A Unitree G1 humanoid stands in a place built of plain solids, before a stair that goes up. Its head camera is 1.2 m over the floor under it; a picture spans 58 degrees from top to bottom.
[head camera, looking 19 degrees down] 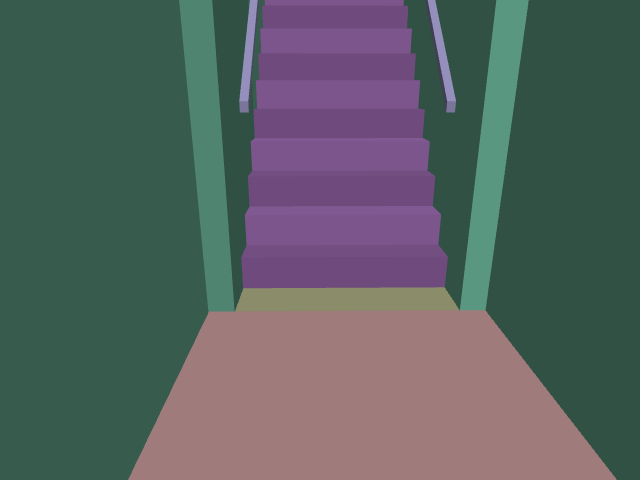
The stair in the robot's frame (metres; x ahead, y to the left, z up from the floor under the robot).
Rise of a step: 0.21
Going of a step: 0.22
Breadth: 1.30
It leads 1 degrees to the left of straight ahead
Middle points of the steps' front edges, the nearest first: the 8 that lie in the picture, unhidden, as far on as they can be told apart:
2.54 -0.16 0.22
2.76 -0.15 0.43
2.98 -0.15 0.64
3.21 -0.15 0.85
3.43 -0.15 1.07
3.65 -0.14 1.28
3.88 -0.14 1.49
4.10 -0.14 1.71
